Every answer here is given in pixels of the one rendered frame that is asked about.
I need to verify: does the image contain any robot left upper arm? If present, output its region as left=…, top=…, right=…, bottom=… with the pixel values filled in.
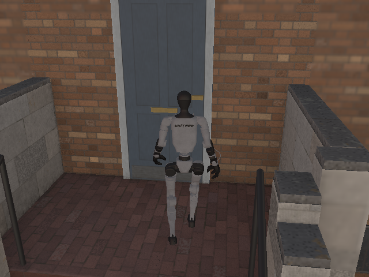
left=157, top=116, right=172, bottom=147

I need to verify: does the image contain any left robot forearm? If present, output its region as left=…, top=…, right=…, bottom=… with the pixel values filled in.
left=153, top=138, right=163, bottom=158

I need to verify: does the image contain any robot left foot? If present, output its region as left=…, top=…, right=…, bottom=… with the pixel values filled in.
left=168, top=235, right=177, bottom=245

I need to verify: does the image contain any robot right hand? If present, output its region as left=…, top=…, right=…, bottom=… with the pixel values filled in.
left=207, top=164, right=220, bottom=179

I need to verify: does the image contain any right robot forearm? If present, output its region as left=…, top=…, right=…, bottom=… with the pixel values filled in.
left=206, top=139, right=218, bottom=166

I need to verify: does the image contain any robot right upper arm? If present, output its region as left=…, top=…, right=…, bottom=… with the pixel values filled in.
left=196, top=116, right=212, bottom=148

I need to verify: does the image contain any humanoid robot head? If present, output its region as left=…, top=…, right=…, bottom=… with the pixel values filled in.
left=175, top=91, right=194, bottom=118

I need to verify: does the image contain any robot left hand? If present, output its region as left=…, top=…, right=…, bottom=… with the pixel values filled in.
left=153, top=155, right=166, bottom=165

